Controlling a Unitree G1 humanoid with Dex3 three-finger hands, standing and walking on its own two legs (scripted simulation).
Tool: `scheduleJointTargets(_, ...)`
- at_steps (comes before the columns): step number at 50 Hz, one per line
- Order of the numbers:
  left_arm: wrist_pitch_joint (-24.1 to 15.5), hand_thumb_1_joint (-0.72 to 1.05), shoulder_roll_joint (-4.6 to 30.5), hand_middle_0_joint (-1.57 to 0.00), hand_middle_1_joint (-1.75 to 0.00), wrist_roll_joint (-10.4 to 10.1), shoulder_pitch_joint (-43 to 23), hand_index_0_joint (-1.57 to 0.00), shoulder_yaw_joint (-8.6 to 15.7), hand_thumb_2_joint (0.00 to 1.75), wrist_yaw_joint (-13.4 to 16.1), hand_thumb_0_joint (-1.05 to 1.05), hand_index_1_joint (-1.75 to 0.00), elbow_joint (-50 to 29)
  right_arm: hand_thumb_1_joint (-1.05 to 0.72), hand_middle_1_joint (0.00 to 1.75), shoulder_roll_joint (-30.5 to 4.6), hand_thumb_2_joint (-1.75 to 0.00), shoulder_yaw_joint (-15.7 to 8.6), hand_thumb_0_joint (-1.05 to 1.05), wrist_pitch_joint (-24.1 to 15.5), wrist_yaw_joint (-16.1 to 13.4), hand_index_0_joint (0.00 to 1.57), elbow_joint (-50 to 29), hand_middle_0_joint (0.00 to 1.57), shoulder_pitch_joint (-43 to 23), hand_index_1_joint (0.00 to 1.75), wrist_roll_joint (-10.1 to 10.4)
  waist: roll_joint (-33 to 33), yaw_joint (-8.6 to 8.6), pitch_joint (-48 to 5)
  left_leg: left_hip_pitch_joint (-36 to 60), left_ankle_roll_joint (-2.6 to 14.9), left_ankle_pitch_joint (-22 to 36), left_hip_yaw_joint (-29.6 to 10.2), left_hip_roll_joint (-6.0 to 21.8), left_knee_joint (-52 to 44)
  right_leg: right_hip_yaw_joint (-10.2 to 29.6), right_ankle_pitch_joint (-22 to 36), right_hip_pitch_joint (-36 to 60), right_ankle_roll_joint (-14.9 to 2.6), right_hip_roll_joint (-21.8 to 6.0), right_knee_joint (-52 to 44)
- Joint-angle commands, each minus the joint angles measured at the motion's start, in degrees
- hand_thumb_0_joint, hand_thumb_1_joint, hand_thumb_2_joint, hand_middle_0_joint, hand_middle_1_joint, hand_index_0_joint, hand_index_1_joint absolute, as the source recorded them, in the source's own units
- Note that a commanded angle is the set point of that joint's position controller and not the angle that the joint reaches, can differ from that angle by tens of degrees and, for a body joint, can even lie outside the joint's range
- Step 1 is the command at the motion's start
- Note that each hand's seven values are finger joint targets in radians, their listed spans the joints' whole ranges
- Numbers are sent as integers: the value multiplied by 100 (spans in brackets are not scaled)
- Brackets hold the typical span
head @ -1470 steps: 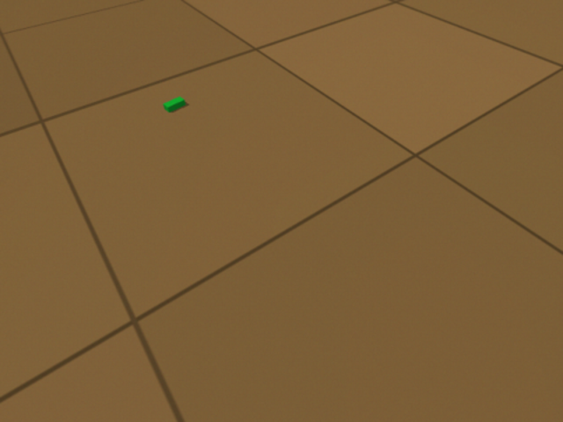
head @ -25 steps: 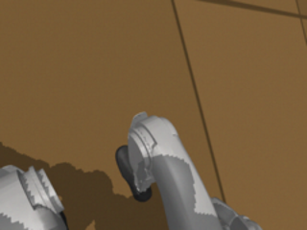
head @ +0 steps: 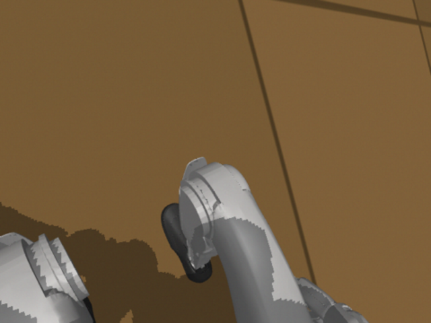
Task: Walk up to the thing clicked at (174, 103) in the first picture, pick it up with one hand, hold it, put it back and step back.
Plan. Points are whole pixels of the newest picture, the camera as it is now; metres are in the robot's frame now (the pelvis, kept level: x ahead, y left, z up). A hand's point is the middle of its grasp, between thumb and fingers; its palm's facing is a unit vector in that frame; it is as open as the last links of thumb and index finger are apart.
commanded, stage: close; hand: left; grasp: from above
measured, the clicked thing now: out of the picture +0.48 +0.34 -0.29
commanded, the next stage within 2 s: settle in 0.32 s
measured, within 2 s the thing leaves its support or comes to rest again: leaves its support in 0.72 s
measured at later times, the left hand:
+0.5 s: hand out of the picture +0.46 +0.34 -0.25, palm faces -0.44 -0.13 -0.89, open 8.6 cm
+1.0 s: hand out of the picture +0.46 +0.36 -0.19, palm faces -0.42 -0.11 -0.90, open 8.4 cm
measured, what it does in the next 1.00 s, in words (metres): stands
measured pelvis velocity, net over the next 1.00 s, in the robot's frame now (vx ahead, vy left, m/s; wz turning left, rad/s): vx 0.01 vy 0.00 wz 0.03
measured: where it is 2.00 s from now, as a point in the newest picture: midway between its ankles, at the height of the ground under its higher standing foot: (143, 292)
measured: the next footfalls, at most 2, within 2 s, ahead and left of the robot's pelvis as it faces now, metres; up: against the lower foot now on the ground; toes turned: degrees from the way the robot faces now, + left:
none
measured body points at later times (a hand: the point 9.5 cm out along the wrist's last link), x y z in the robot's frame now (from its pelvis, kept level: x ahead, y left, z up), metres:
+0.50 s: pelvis +0.00 +0.00 +0.00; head +0.28 +0.14 +0.32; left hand +0.48 +0.34 -0.20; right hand +0.06 -0.25 -0.05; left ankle +0.06 +0.12 -0.27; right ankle +0.13 -0.14 -0.27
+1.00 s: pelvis +0.01 +0.00 +0.01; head +0.26 +0.14 +0.35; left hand +0.48 +0.36 -0.14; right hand +0.07 -0.27 -0.04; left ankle +0.06 +0.12 -0.27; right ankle +0.13 -0.14 -0.27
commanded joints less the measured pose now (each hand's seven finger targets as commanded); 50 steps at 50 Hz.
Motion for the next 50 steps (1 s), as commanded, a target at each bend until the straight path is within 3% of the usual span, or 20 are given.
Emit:
scheduleJointTargets(1,-17,37,1106,-66,-63,-113,-1253,-73,-74,45,132,0,-56,-592,-89,30,-1911,-90,-568,0,22,-75,20,28,20,996,30,23,3137,-354,-3456,2885,-115,1249,505,250,-1644,-852,1265,1894,-532,186,-908)
scheduleJointTargets(2,-42,39,1320,-68,-62,-120,-1416,-74,55,44,180,0,-56,-851,-89,30,-1911,-90,-578,0,52,-93,20,101,20,1021,30,19,3382,-288,-3707,3017,-121,1295,509,260,-1709,-829,1311,2024,-533,201,-935)
scheduleJointTargets(5,-11,46,1105,-74,-61,-96,-1239,-80,-31,44,151,0,-55,-595,-89,30,-1889,-90,-562,0,44,-68,20,71,20,1035,30,16,3212,-347,-3442,2872,-109,1319,534,242,-1634,-842,1326,1890,-531,189,-900)
scheduleJointTargets(10,-38,57,1282,-84,-58,-15,-1322,-89,124,47,152,0,-53,-749,-89,30,-1966,-90,-588,0,57,-73,20,78,20,1031,30,26,3468,-289,-3422,3104,-190,1464,421,266,-1691,-889,1307,1595,-580,142,-815)
scheduleJointTargets(12,-30,59,1190,-87,-57,-20,-1238,-92,18,48,124,0,-52,-674,-89,30,-1896,-90,-555,0,61,-56,20,22,20,1007,30,18,3307,-328,-3430,3045,-153,1416,474,272,-1655,-848,1315,1777,-536,169,-851)
scheduleJointTargets(14,-67,63,1479,-90,-56,-27,-1491,-95,212,48,162,0,-51,-979,-89,30,-1967,-90,-585,0,83,-88,20,41,20,1004,30,31,3376,-234,-3742,3075,-148,1485,470,259,-1636,-832,1383,1875,-554,155,-878)
scheduleJointTargets(17,-28,70,1194,-95,-54,12,-1176,-100,78,49,129,0,-50,-508,-89,30,-1929,-90,-596,0,85,-66,20,41,20,1074,30,-13,3282,-346,-3440,3016,-140,1382,478,254,-1658,-852,1298,1767,-544,166,-833)
scheduleJointTargets(23,-46,77,1272,-107,-55,-25,-1312,-111,88,52,127,0,-51,-690,-90,30,-1953,-90,-570,0,95,-85,20,10,20,1047,30,4,3162,-357,-3435,2889,-108,1366,498,244,-1602,-835,1294,1833,-531,155,-896)
scheduleJointTargets(27,10,82,1478,-111,-53,-39,-1436,-115,233,50,100,0,-49,-904,-90,30,-1986,-90,-642,0,136,-122,20,38,20,1093,30,-7,3565,-222,-3707,3106,-163,1334,473,254,-1730,-842,1242,1761,-579,136,-872)
scheduleJointTargets(30,61,82,1387,-114,-49,-41,-1336,-117,198,52,4,0,-46,-984,-90,30,-1949,-90,-679,0,132,-118,20,-22,20,1115,30,36,3407,-247,-3726,3055,-131,1468,565,228,-1619,-784,1371,1871,-569,147,-870)
scheduleJointTargets(32,58,83,1586,-115,-49,-28,-1499,-117,415,53,-38,0,-47,-1477,-90,30,-1970,-90,-786,0,153,-123,20,39,20,1209,30,53,3725,-150,-3994,3233,-151,1638,606,215,-1617,-757,1449,1883,-597,129,-887)
scheduleJointTargets(35,89,84,1544,-117,-47,-106,-1297,-118,556,56,-137,0,-46,-1687,-90,30,-1933,-90,-882,0,181,-100,20,85,20,1260,30,81,3785,-37,-4195,3313,-178,1824,621,200,-1615,-768,1524,1947,-627,138,-905)
scheduleJointTargets(39,178,87,1324,-118,-46,-198,-1041,-120,664,54,-383,0,-45,-2092,-90,30,-1988,-90,-1175,0,258,-82,20,75,20,1330,30,128,3968,136,-4289,3471,-232,1883,629,159,-1756,-747,1435,1661,-696,84,-889)
scheduleJointTargets(43,226,88,883,-117,-47,-315,-994,-120,535,51,-682,0,-44,-2691,-90,30,-1823,-90,-1383,0,375,-50,20,125,20,1487,30,296,3958,219,-4727,3416,-164,1829,746,131,-1807,-635,1486,1794,-700,71,-974)
scheduleJointTargets(44,256,87,632,-117,-46,-345,-999,-119,346,52,-785,0,-44,-2634,-90,30,-1817,-90,-1441,0,382,-42,20,109,20,1453,30,344,3770,202,-4540,3280,-141,1718,769,112,-1809,-604,1397,1623,-703,60,-1003)
scheduleJointTargets(45,265,88,750,-117,-46,-346,-1021,-119,467,51,-841,0,-43,-2693,-90,30,-1820,-90,-1492,0,425,-51,20,191,20,1544,30,361,3743,227,-4586,3248,-129,1676,769,108,-1860,-589,1360,1632,-692,56,-1039)
scheduleJointTargets(47,286,87,546,-117,-43,-368,-1033,-119,421,49,-993,0,-40,-2777,-90,30,-1807,-90,-1576,0,501,-71,20,205,20,1650,30,401,3626,244,-4523,3207,-125,1605,763,77,-1888,-576,1288,1490,-716,19,-1084)
scheduleJointTargets(48,268,88,472,-117,-43,-369,-1129,-119,363,49,-1061,0,-41,-2917,-90,30,-1800,-90,-1610,0,547,-87,20,200,20,1641,30,428,3598,251,-4556,3226,-126,1585,767,66,-1919,-561,1263,1447,-731,1,-1102)
scheduleJointTargets(49,255,89,161,-118,-42,-390,-1271,-120,113,49,-1153,0,-40,-3150,-89,30,-1701,-90,-1618,0,566,-91,20,132,20,1570,30,474,3633,278,-4759,3309,-112,1571,803,60,-1967,-519,1289,1502,-713,4,-1125)
scheduleJointTargets(50,248,89,-42,-117,-42,-441,-1406,-120,-9,47,-1247,0,-39,-3091,-90,30,-1718,-90,-1637,0,581,-103,20,101,20,1528,30,510,3530,230,-4580,3257,-124,1417,744,31,-2026,-531,1155,1292,-742,-29,-1130)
